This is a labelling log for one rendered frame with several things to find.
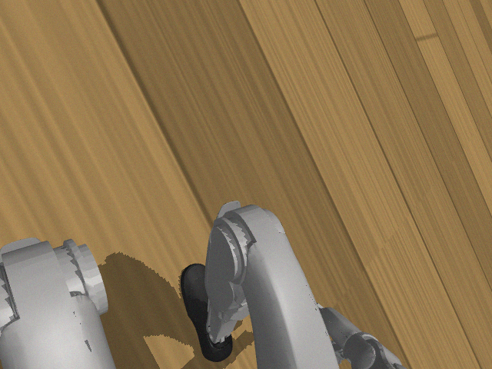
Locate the right robot hand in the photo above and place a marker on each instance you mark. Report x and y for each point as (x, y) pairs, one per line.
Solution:
(339, 328)

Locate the right robot arm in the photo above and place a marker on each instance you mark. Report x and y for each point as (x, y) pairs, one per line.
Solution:
(363, 351)

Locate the right robot foot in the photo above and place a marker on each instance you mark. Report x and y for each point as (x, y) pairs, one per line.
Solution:
(196, 303)

